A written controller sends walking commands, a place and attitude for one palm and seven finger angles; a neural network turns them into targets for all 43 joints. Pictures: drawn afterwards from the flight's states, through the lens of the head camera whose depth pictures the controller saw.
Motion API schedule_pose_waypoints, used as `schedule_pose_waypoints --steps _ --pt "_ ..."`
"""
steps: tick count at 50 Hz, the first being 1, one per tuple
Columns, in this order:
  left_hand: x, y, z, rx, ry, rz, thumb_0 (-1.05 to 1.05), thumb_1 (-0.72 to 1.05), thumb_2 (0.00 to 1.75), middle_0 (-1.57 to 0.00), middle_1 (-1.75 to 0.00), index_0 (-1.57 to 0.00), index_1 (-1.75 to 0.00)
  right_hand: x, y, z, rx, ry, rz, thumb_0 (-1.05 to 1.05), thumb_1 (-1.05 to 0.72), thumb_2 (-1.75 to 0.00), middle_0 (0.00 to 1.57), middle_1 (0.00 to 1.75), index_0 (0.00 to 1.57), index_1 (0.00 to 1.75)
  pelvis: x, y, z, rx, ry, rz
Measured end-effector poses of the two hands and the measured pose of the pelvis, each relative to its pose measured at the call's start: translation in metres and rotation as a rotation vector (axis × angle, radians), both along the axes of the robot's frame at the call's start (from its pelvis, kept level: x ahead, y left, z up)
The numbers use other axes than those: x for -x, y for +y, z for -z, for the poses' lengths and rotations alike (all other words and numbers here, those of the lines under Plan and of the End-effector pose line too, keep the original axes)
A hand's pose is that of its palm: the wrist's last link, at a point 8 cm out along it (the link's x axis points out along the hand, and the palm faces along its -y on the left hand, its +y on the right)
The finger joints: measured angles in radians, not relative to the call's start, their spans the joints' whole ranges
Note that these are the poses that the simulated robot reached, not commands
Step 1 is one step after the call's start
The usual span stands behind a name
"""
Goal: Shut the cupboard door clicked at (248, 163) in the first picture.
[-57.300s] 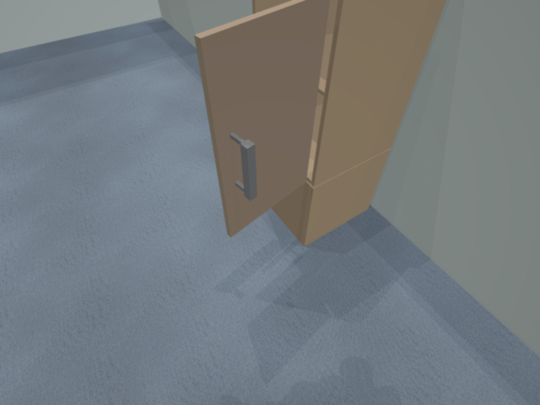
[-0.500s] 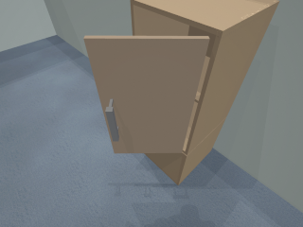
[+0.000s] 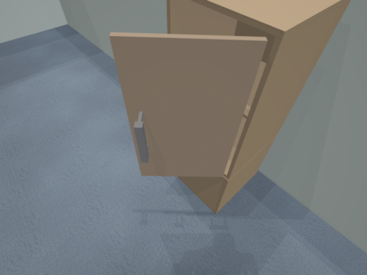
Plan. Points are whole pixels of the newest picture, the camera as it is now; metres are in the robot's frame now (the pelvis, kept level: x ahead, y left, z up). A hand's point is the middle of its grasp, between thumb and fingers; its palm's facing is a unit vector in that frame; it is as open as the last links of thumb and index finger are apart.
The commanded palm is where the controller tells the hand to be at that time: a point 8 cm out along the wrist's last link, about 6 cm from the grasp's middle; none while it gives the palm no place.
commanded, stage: look again from close up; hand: left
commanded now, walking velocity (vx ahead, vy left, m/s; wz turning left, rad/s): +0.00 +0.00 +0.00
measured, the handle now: (143, 138) +0.50 +0.16 -0.06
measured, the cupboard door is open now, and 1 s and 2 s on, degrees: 47 47 47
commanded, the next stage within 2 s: raise the hand and make a fist in 0.44 s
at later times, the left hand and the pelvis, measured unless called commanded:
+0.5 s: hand out of the picture +0.09 +0.21 -0.16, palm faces -0.04 -0.96 -0.29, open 7.4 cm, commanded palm none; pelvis +0.03 -0.02 +0.00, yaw +0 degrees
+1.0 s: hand (104, 262) +0.16 +0.19 -0.09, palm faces +0.15 -0.99 -0.02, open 6.0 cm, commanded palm +0.14 +0.24 -0.07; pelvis -0.01 -0.04 -0.12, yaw +1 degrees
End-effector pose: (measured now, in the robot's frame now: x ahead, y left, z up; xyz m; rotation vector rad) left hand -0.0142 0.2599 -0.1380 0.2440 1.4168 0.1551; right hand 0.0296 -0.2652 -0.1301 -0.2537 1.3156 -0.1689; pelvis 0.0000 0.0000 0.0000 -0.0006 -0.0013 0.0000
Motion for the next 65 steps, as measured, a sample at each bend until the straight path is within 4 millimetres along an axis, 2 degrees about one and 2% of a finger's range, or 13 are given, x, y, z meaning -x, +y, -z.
schedule_pose_waypoints --steps 5,14,20,28,31,34,36,38,41,44,47,52,65 --pt "-0.014 -0.005 0.001 0.007 -0.019 0.005 0.01 0.91 0.9 -0.2 -0.3 -0.2 -0.3 -0.03 -0.002 -0.003 -0.001 -0.058 -0.023 0.01 -0.9 -0.9 0.2 0.3 0.2 0.3 -0.005 -0.003 -0.001 -0.001 -0.005 0.001" --pt "-0.059 -0.011 -0.001 0.006 -0.116 0.029 0.01 0.91 0.9 -0.2 -0.3 -0.2 -0.3 -0.07 -0.002 -0.007 -0.013 -0.126 -0.055 0.01 -0.9 -0.9 0.2 0.3 0.2 0.3 -0.015 -0.009 -0.002 -0.004 -0.004 0.0" --pt "-0.084 -0.009 -0.006 -0.008 -0.159 0.045 0.01 0.91 0.9 -0.2 -0.3 -0.2 -0.3 -0.078 -0.007 -0.007 -0.01 -0.129 -0.052 0.01 -0.9 -0.9 0.2 0.3 0.2 0.3 -0.022 -0.013 -0.002 -0.007 0.0 0.002" --pt "-0.102 -0.004 -0.011 -0.041 -0.181 0.057 0.01 0.91 0.9 -0.2 -0.3 -0.2 -0.3 -0.073 -0.019 -0.007 0.007 -0.101 -0.028 0.01 -0.9 -0.9 0.2 0.3 0.2 0.3 -0.029 -0.017 -0.002 -0.002 0.003 0.005" --pt "-0.142 0.008 -0.046 -0.075 -0.542 -0.065 0.02 0.9 0.9 -0.2 -0.3 -0.2 -0.3 -0.077 -0.024 -0.011 0.053 -0.253 -0.015 0.01 -0.9 -0.9 0.2 0.3 0.2 0.3 -0.023 -0.02 0.008 -0.014 -0.003 -0.011" --pt "-0.178 0.003 -0.099 -0.068 -0.94 -0.063 0.02 0.91 0.9 -0.22 -0.32 -0.22 -0.32 -0.091 -0.024 -0.011 0.028 -0.433 -0.03 0.01 -0.9 -0.9 0.2 0.3 0.2 0.3 -0.021 -0.024 0.022 -0.037 0.028 -0.035" --pt "-0.192 0.0 -0.117 -0.042 -1.16 -0.043 0.02 0.91 0.9 -0.23 -0.33 -0.23 -0.34 -0.103 -0.024 -0.003 0.005 -0.526 -0.045 0.01 -0.9 -0.9 0.2 0.3 0.2 0.3 -0.017 -0.028 0.037 -0.047 0.079 -0.037" --pt "-0.195 -0.004 -0.118 0.004 -1.304 -0.006 0.01 0.91 0.9 -0.25 -0.36 -0.25 -0.36 -0.116 -0.023 0.007 -0.017 -0.596 -0.058 0.01 -0.9 -0.9 0.2 0.3 0.2 0.3 -0.011 -0.031 0.053 -0.038 0.13 -0.027" --pt "-0.186 -0.014 -0.097 0.087 -1.411 0.096 0.01 0.91 0.9 -0.29 -0.4 -0.29 -0.41 -0.135 -0.022 0.022 -0.035 -0.691 -0.086 0.01 -0.9 -0.9 0.2 0.3 0.2 0.3 -0.001 -0.037 0.081 -0.036 0.206 -0.005" --pt "-0.169 -0.019 -0.068 0.153 -1.382 0.117 0.01 0.9 0.9 -0.34 -0.46 -0.34 -0.46 -0.15 -0.019 0.035 -0.039 -0.757 -0.114 0.01 -0.9 -0.9 0.2 0.3 0.2 0.3 0.007 -0.041 0.105 -0.026 0.243 -0.004" --pt "-0.153 -0.02 -0.051 0.159 -1.346 0.056 0.01 0.9 0.9 -0.39 -0.51 -0.4 -0.51 -0.16 -0.013 0.043 -0.04 -0.785 -0.134 0.01 -0.9 -0.9 0.2 0.3 0.2 0.3 0.011 -0.042 0.117 -0.013 0.258 -0.009" --pt "-0.147 -0.02 -0.06 0.118 -1.377 0.053 0.02 0.9 0.9 -0.48 -0.61 -0.48 -0.61 -0.164 0.002 0.052 -0.043 -0.763 -0.167 0.02 -0.9 -0.9 0.2 0.3 0.2 0.3 0.015 -0.041 0.121 0.016 0.269 -0.021" --pt "-0.185 -0.014 -0.071 0.193 -1.335 0.095 0.02 0.9 0.9 -0.72 -0.87 -0.72 -0.87 -0.134 0.019 0.049 -0.023 -0.663 -0.106 0.02 -0.9 -0.9 0.2 0.3 0.2 0.3 0.011 -0.019 0.109 0.045 0.29 -0.011"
